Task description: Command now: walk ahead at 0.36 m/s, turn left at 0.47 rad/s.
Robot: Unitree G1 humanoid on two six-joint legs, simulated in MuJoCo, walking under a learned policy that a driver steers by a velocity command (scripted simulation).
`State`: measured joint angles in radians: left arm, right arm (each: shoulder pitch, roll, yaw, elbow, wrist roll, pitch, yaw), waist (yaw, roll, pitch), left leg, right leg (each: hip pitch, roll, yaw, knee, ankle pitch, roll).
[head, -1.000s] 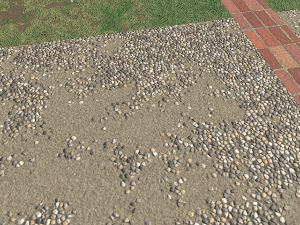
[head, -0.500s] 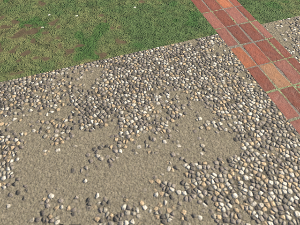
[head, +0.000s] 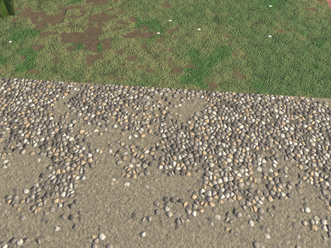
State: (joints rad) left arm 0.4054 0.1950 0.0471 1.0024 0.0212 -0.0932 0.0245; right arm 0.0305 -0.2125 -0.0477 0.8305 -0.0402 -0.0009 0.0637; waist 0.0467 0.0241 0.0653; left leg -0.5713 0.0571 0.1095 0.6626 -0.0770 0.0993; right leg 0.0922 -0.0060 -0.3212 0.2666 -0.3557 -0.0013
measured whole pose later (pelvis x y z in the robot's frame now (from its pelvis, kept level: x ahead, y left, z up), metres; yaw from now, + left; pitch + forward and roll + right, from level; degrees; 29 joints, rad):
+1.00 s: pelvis +0.16 -0.01 +0.01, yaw +5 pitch -2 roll +0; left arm 0.28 0.15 0.00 1.13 0.01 -0.01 0.04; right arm 0.27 -0.16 0.00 1.14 -0.01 -0.01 -0.04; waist -0.01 0.00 0.03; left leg -0.14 -0.04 0.05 0.35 -0.19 0.05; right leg -0.12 0.00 -0.03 0.37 -0.22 -0.02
